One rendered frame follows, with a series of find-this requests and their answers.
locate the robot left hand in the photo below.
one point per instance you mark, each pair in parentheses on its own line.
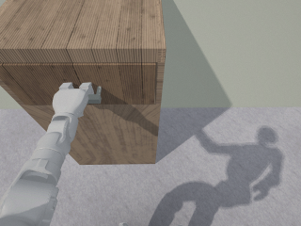
(71,100)

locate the handle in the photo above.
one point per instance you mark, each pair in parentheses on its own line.
(95,98)

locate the left robot forearm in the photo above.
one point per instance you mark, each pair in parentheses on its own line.
(45,164)

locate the drawer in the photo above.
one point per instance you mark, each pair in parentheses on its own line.
(122,83)

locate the cabinet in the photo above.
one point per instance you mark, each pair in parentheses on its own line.
(92,31)

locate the robot left upper arm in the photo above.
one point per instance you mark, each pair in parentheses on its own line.
(29,203)

